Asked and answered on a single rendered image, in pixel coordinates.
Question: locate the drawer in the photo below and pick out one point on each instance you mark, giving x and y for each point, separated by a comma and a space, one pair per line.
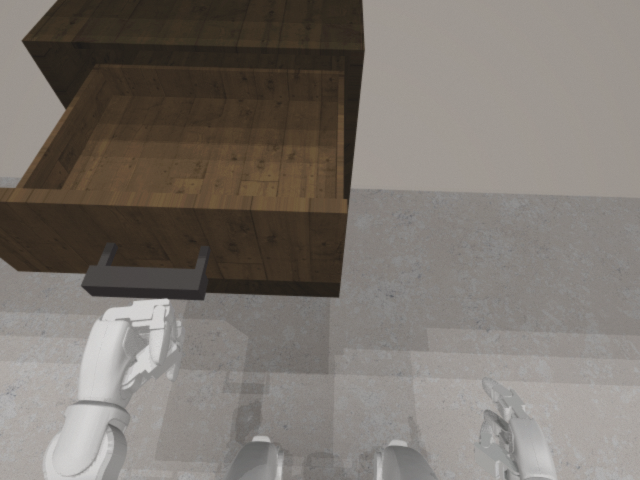
162, 160

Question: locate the robot right thigh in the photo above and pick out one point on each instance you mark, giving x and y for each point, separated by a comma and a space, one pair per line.
401, 463

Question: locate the robot left thigh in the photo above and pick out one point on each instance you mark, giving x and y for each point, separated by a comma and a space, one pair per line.
256, 460

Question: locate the left robot forearm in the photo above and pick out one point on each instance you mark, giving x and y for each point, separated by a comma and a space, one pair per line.
91, 445

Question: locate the left robot hand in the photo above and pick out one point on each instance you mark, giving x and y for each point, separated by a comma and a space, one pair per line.
146, 331

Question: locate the robot thigh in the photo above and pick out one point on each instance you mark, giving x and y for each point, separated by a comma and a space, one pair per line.
401, 463
256, 460

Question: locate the handle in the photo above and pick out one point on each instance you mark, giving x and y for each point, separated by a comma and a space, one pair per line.
105, 280

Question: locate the cabinet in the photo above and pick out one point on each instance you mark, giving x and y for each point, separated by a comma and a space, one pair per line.
74, 35

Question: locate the right robot hand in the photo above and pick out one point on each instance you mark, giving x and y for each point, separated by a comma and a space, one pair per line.
523, 452

